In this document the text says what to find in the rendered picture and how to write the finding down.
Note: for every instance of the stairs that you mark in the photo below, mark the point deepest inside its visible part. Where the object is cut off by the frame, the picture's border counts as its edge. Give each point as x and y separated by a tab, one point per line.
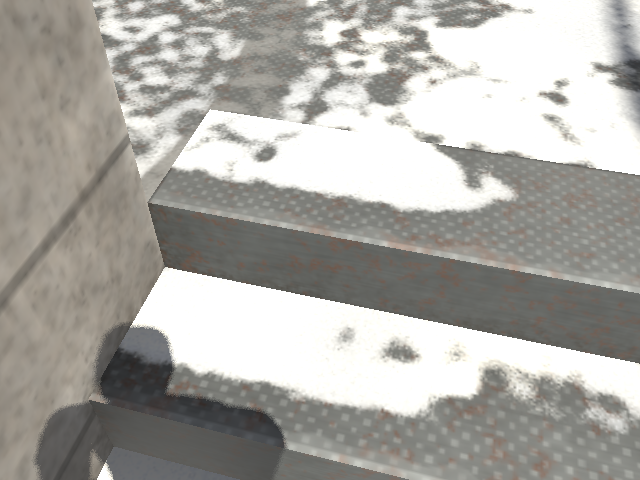
267	353

